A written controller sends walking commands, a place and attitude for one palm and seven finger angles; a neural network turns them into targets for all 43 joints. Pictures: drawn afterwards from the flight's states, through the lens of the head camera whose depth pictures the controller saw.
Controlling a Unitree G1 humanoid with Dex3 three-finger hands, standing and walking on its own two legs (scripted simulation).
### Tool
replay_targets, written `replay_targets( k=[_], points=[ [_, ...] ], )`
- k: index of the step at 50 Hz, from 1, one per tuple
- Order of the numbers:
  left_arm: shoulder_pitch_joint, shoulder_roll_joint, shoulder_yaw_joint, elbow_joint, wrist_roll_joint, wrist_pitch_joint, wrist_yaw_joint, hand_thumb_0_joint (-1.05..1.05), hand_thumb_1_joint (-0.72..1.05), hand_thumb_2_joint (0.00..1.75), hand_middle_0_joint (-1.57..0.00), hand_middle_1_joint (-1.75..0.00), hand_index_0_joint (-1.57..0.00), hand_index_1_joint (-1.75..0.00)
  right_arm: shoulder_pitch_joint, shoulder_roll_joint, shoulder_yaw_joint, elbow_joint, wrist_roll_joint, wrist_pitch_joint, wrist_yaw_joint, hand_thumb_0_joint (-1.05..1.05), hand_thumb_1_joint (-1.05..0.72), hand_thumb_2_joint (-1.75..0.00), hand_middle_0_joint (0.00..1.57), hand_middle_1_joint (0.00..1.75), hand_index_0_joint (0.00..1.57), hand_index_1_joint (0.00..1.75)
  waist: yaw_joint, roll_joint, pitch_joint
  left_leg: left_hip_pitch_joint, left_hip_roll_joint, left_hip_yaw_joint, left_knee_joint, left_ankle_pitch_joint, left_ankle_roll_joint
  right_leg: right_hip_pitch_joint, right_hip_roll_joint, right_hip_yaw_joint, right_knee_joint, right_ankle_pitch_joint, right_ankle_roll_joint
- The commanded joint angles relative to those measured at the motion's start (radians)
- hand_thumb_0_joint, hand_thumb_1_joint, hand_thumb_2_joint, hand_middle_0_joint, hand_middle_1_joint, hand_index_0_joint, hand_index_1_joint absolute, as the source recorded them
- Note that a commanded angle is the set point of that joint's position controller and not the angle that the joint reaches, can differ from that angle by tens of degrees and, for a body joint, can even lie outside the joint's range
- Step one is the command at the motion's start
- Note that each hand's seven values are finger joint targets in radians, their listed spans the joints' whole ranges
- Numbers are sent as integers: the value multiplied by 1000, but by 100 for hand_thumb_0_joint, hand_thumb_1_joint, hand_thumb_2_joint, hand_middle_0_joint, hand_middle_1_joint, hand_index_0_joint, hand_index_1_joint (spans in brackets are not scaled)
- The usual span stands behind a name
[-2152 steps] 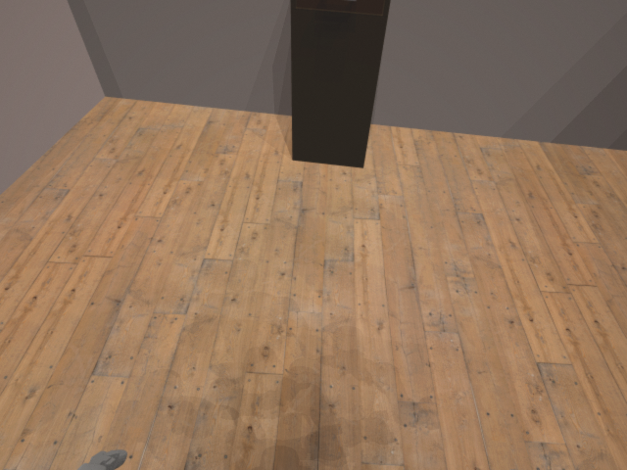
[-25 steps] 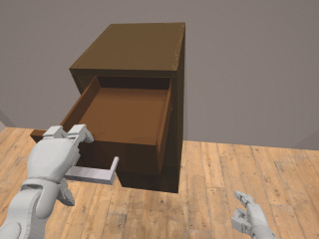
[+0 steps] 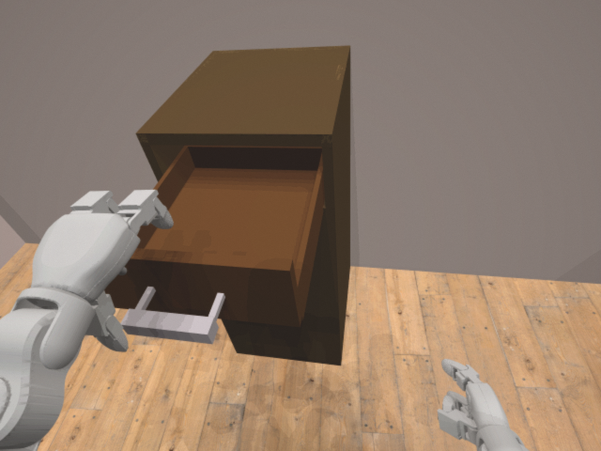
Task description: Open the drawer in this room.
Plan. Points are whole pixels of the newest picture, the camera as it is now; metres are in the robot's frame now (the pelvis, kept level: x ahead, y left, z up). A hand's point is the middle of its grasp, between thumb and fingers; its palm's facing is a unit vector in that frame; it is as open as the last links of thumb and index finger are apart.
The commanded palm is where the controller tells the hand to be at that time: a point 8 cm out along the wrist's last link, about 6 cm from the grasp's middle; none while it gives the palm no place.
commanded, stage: lift the hand off the handle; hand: left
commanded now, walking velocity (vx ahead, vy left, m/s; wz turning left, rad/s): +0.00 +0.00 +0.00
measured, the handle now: (176, 311) +0.27 +0.24 +0.04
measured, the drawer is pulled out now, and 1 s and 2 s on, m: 0.29 0.29 0.29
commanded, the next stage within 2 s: draw the hand back to the body in 0.14 s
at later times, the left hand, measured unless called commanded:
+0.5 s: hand (103, 275) +0.22 +0.25 +0.19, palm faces +0.20 -0.03 -0.98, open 13.8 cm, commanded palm +0.18 +0.25 +0.24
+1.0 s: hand (76, 265) +0.21 +0.25 +0.23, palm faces +0.44 -0.74 -0.50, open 13.6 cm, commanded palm +0.15 +0.27 +0.24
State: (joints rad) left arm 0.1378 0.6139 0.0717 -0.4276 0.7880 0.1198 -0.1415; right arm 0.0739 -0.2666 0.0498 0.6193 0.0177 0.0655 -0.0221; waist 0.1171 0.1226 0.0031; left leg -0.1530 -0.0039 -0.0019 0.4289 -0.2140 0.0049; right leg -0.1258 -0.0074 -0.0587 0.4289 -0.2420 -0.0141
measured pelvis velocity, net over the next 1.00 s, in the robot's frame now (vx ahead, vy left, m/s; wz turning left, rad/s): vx -0.01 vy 0.00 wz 0.00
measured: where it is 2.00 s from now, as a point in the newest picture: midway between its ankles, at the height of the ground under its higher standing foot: outside the picture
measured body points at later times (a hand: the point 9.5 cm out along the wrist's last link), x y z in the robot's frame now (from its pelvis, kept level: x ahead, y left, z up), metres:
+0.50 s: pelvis -0.01 +0.00 +0.00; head -0.03 -0.04 +0.44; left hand +0.20 +0.25 +0.24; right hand +0.22 -0.21 -0.09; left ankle +0.01 +0.12 -0.74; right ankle +0.00 -0.11 -0.74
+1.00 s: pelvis -0.01 +0.00 +0.00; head -0.02 -0.02 +0.45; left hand +0.18 +0.29 +0.25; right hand +0.21 -0.19 -0.07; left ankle +0.01 +0.12 -0.74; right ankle +0.00 -0.11 -0.74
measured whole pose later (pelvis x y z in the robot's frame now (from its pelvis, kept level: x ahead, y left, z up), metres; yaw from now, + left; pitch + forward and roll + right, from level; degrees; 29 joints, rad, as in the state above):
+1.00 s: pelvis -0.01 +0.00 +0.00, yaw +0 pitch -5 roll -1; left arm 0.25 0.43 0.39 -0.48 0.02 -0.11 0.03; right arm 0.12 -0.20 0.07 0.60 0.01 -0.08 -0.05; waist 0.08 0.07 0.06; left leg -0.14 0.01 0.00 0.45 -0.22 0.00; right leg -0.09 0.01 -0.06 0.40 -0.22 -0.01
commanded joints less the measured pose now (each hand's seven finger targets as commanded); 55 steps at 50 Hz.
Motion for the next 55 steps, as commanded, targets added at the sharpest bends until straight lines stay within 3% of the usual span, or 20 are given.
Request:
replay_targets(
  k=[1, 3, 5, 12, 14, 18, 23, 30, 34, 38, 40, 42, 43, 44, 45, 46, 48, 49, 51, 55],
  points=[
    [-224, 278, 237, -143, -23, -7, 33, 0, -50, 30, -30, -120, -30, -120, -192, -82, -29, -179, 7, -57, -4, 0, -90, -90, 20, 30, 20, 30, 12, -72, -159, 26, -24, 11, -49, 212, 9, 43, 15, 15, -72, 169, 8],
    [-226, 305, 281, -98, -43, 11, 20, 0, -50, 30, -30, -120, -30, -120, -211, -86, -28, -182, 21, -61, -1, 0, -90, -90, 20, 30, 20, 30, 17, -70, -145, 8, -18, 9, -39, 195, 5, 34, 19, 27, -71, 158, 7],
    [-192, 268, 242, -18, -51, 20, 0, 0, -50, 30, -30, -120, -30, -120, -181, -86, -27, -176, 18, -52, 0, 0, -90, -90, 20, 30, 20, 30, 9, -110, -102, -20, -19, 20, -47, 168, 7, 17, 13, 18, -73, 133, 15],
    [-280, 246, 165, -129, -56, -27, -56, 0, -50, 30, -30, -120, -30, -120, -182, -95, -27, -214, 15, -76, -14, 0, -90, -90, 20, 30, 20, 30, -16, -84, -175, 19, -35, 24, -27, 132, 21, 1, 10, 22, -73, 96, 22],
    [-262, 270, 195, -191, -46, -70, -46, 0, -50, 30, -30, -120, -30, -120, -179, -81, -18, -220, 5, -94, -17, 0, -90, -90, 20, 30, 20, 30, -2, -65, -230, 42, -40, 18, -13, 150, 23, 19, 7, 22, -67, 92, 17],
    [-188, 359, 338, -218, -55, -108, 18, 0, -50, 30, -30, -120, -30, -120, -173, -88, -32, -202, 1, -100, -20, 0, -90, -90, 20, 30, 20, 30, 18, -26, -181, 41, -29, 12, 4, 166, 12, -3, 14, 25, -80, 104, 9],
    [-154, 301, 348, -149, -83, -71, 79, 0, -50, 30, -30, -120, -30, -120, -178, -80, -40, -193, 19, -96, -1, 0, -90, -90, 20, 30, 20, 30, 27, 0, -131, -6, -21, 10, -10, 160, -6, -13, 19, 20, -74, 91, 2],
    [-153, 181, 133, -145, -69, 16, 6, 0, -50, 30, -30, -120, -30, -120, -183, -92, -33, -206, 26, -84, -2, 0, -90, -90, 20, 30, 20, 30, -18, -57, -104, -25, -21, 12, -53, 76, 7, -36, 18, 8, -67, 23, 15],
    [-167, 250, 171, -251, -16, -24, -13, 0, -50, 30, -30, -120, -30, -120, -189, -82, -16, -224, 8, -92, -14, 0, -90, -90, 20, 30, 20, 30, 0, -69, -201, 18, -27, 8, -39, 102, 20, -1, 13, 12, -59, 23, 11],
    [-101, 369, 348, -305, -40, -80, 39, 0, -50, 30, -30, -120, -30, -120, -181, -89, -23, -212, 4, -100, -24, 0, -90, -90, 20, 30, 20, 30, 23, -21, -195, 35, -12, -4, -27, 137, 11, 14, 19, 12, -71, 62, 4],
    [-38, 316, 350, -243, -50, -92, 58, 0, -50, 30, -30, -120, -30, -120, -159, -64, -25, -197, 0, -93, -15, 0, -90, -90, 20, 30, 20, 30, 25, -50, -135, 15, -15, 1, -30, 160, 4, -7, 17, -8, -73, 66, 4],
    [-12, 314, 376, -228, -82, -84, 76, 0, -50, 30, -30, -120, -30, -120, -158, -70, -30, -198, 6, -86, -5, 0, -90, -90, 20, 30, 20, 30, 31, -25, -116, 3, -14, 4, -29, 168, -2, -11, 17, -8, -71, 87, 5],
    [-207, -6, 392, -312, -729, -193, 142, 0, -47, 32, -30, -118, -30, -118, -104, -4, -25, -226, 9, -153, -22, 0, -90, -90, 20, 30, 20, 30, -85, -80, -24, 90, 9, -5, -23, 92, 14, -73, 36, -7, -136, 91, -22],
    [-29, 45, 440, -84, -755, -223, 185, 0, -43, 33, -29, -115, -29, -115, -68, -32, -16, -161, -9, -182, -39, 0, -90, -90, 20, 30, 20, 30, -76, -149, 24, 69, 37, -12, -45, 41, 9, -63, 37, -12, -117, 57, -17],
    [21, -25, 386, -89, -768, -230, 188, 0, -40, 34, -29, -113, -29, -113, -81, -33, -21, -171, -4, -185, -38, 0, -90, -90, 20, 30, 20, 30, -71, -147, 42, 52, 39, -21, -59, 19, 4, -65, 35, -16, -112, 33, -12],
    [42, -31, 420, -122, -832, -243, 193, 0, -36, 36, -29, -111, -29, -111, -74, -40, -30, -174, 0, -185, -45, 0, -90, -90, 20, 30, 20, 30, -64, -201, 18, 60, 41, -16, -72, 9, 5, -50, 28, -24, -131, 17, -3],
    [-4, -42, 413, -185, -866, -284, 213, 0, -29, 39, -29, -107, -29, -107, -84, -47, -35, -160, -1, -211, -55, 0, -90, -90, 20, 30, 20, 30, -62, -98, -16, 81, 35, -1, -87, -33, 4, -29, 17, -2, -143, -24, 2],
    [-16, -102, 360, -245, -869, -304, 220, 0, -26, 40, -28, -104, -28, -104, -79, -35, -32, -172, -5, -226, -55, 0, -90, -90, 20, 30, 20, 30, -59, -28, -56, 98, 28, 3, -94, -25, 5, -13, 11, 5, -142, -20, -2],
    [7, -137, 307, -310, -866, -320, 238, 0, -18, 43, -28, -100, -28, -100, -68, -39, -33, -169, -11, -248, -52, 0, -90, -90, 20, 30, 20, 30, -57, 20, -76, 100, 29, -5, -112, 7, 4, 14, 10, 7, -124, 15, -7],
    [19, -83, 345, -401, -852, -341, 269, 0, -5, 50, -27, -91, -27, -91, -63, -41, -38, -153, -31, -280, -52, 0, -90, -90, 20, 30, 20, 30, -45, 30, -89, 84, 19, -3, -90, 107, 6, 57, 7, 15, -118, 99, -17]
  ],
)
